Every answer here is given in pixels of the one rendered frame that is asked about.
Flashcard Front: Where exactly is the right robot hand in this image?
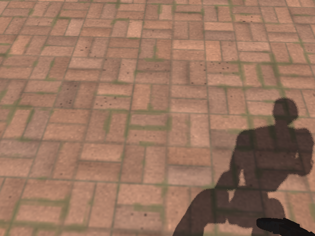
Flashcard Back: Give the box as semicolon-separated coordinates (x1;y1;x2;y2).
256;217;315;236

